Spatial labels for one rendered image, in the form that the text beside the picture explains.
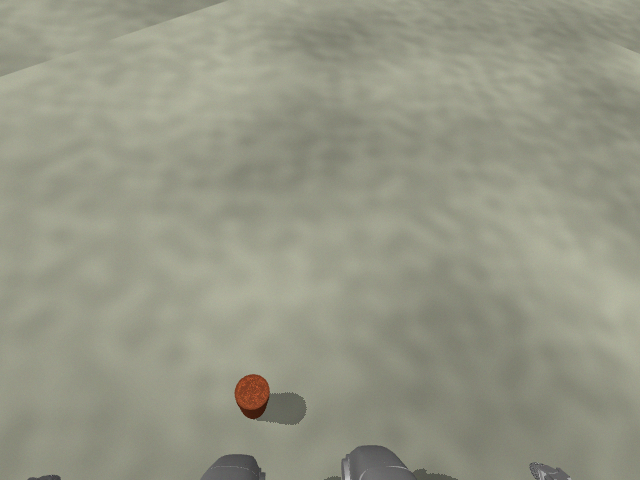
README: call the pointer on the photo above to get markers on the cup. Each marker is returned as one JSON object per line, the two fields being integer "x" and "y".
{"x": 252, "y": 395}

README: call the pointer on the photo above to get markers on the right robot hand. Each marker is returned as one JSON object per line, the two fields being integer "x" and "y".
{"x": 545, "y": 472}

